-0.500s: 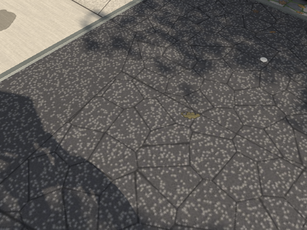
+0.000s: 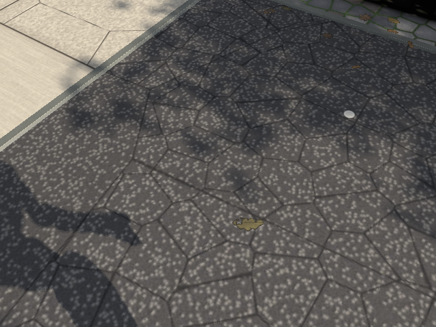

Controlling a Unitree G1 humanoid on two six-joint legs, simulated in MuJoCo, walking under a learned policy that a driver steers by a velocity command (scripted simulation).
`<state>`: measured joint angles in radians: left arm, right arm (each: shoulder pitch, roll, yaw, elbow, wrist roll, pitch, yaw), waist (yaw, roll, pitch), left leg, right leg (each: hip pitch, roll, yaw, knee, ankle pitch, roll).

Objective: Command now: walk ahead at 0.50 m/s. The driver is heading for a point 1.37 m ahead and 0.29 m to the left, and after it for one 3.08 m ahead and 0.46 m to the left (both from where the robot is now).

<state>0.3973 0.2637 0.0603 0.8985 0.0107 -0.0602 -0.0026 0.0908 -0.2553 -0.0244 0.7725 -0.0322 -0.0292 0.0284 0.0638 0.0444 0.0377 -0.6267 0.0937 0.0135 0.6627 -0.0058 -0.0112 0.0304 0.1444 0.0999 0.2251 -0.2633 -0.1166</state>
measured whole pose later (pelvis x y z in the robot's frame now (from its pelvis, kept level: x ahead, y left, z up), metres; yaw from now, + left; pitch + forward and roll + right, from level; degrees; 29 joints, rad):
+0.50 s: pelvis +0.28 +0.06 +0.00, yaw +14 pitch +1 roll +0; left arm 0.07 0.26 0.01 0.76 0.04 -0.03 -0.02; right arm 0.43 -0.25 -0.06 0.90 0.00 -0.05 0.01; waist -0.07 -0.04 0.04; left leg -0.06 -0.14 -0.14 0.28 -0.22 0.11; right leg -0.64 -0.08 0.06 0.72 -0.06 0.05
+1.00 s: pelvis +0.54 +0.10 +0.01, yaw +24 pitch +1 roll -1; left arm 0.45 0.24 0.03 0.92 0.01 -0.08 -0.01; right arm 0.10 -0.27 -0.04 0.77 -0.04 -0.02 0.05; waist 0.07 0.05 0.02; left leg -0.58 0.05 -0.02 0.76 -0.14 0.01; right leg -0.05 0.05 -0.05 0.25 -0.23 -0.05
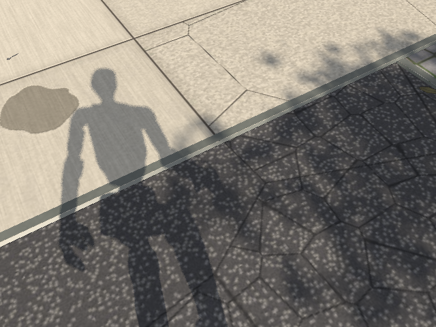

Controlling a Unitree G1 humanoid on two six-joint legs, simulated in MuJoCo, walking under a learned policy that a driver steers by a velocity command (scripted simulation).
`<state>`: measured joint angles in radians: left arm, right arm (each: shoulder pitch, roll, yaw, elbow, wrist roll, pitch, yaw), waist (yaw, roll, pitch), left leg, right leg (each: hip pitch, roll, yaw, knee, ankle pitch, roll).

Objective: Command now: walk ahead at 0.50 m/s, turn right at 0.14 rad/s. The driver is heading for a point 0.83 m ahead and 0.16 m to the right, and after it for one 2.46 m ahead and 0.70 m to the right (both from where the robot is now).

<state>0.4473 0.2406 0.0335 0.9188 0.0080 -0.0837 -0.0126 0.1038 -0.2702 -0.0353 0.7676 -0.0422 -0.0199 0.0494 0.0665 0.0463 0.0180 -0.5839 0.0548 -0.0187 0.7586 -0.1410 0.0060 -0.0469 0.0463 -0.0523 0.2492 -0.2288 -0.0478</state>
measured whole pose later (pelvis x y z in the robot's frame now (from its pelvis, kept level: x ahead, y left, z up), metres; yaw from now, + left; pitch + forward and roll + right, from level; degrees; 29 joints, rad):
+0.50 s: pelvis +0.24 +0.02 +0.00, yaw -15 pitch +1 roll +1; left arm 0.13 0.27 0.06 0.80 0.03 0.01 -0.07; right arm 0.40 -0.24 -0.05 0.92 -0.02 -0.09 -0.01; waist -0.04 -0.04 0.03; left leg 0.02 -0.01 0.23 0.24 -0.27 0.03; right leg -0.65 -0.08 -0.03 0.83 -0.05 -0.04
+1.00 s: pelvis +0.48 -0.12 +0.00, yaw -23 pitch +0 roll -1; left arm 0.35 0.23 0.05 0.91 0.02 -0.07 -0.01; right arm 0.22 -0.26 -0.05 0.86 -0.02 -0.01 0.03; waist 0.02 0.05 0.04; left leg -0.67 0.09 -0.03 0.93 -0.08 0.02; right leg 0.02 0.12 -0.07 0.19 -0.21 -0.12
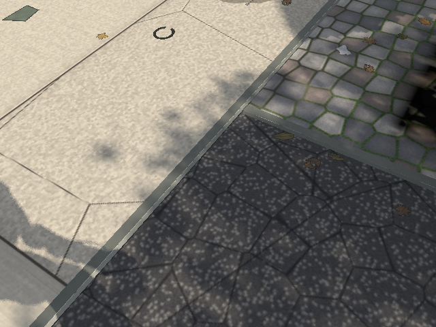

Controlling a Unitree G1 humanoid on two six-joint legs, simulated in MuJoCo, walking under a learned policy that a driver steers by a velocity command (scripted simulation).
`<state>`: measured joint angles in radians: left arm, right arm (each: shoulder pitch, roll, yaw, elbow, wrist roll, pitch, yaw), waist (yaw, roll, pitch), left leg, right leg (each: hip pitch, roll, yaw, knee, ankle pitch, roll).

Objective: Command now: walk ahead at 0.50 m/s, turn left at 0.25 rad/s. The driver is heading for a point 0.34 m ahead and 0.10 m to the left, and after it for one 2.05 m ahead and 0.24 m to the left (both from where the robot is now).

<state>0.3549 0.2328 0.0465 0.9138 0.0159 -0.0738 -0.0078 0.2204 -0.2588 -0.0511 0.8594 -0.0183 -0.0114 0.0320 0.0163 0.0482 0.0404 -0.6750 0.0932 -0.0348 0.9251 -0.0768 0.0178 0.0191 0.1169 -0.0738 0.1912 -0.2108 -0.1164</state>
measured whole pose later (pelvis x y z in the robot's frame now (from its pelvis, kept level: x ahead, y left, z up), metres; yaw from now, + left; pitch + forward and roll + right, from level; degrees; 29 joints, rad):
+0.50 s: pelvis +0.24 +0.05 +0.00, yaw +17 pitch +1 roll +0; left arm 0.12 0.26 0.03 0.77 0.03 -0.01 0.02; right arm 0.28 -0.28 -0.06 0.86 0.00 -0.02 0.00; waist -0.02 -0.03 0.10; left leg -0.22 -0.15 -0.05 0.38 -0.16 0.14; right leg -0.63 -0.07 0.07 1.04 -0.28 0.05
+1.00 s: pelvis +0.32 +0.04 +0.00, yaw +10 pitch +1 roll +1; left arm 0.24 0.27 0.05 0.84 0.01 0.03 0.01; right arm 0.14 -0.27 -0.03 0.82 -0.01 0.05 -0.03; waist 0.02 0.02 0.07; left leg -0.40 -0.05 -0.06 0.92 -0.47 -0.03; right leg -0.30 0.08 0.10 0.42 -0.12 -0.06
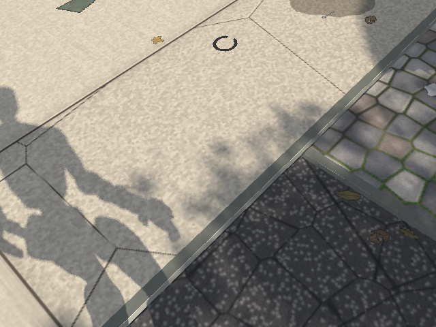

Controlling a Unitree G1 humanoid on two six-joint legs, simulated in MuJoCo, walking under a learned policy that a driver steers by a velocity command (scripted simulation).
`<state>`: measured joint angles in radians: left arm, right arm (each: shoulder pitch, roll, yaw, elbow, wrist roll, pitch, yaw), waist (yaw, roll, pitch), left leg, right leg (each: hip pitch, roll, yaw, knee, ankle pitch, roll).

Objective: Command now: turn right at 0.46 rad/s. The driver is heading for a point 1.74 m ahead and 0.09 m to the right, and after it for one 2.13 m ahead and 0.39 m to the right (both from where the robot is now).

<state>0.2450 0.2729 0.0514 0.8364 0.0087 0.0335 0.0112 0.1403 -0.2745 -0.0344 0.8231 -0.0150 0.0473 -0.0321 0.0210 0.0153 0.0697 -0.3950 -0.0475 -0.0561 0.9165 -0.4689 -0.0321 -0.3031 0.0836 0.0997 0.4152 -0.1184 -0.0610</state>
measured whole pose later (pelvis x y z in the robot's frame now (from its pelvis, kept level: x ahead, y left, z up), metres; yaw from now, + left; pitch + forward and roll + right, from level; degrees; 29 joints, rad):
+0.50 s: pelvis -0.01 +0.04 +0.00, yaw -16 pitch +0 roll -1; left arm 0.18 0.31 0.07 0.83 0.01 0.09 -0.02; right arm 0.23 -0.25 -0.02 0.79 -0.03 0.00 -0.03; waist -0.02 -0.03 0.05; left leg -0.18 0.02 0.06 0.42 -0.24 0.04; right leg -0.35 0.05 0.07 0.86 -0.46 0.04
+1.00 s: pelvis +0.10 +0.04 -0.01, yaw -2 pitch +1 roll -1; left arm 0.37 0.27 0.05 0.95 0.03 -0.07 0.01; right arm 0.14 -0.28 -0.06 0.77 -0.04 0.02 0.08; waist 0.04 0.00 0.04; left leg -0.54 0.05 0.07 0.69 -0.24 0.07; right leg 0.14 -0.04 -0.19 0.25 -0.39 0.04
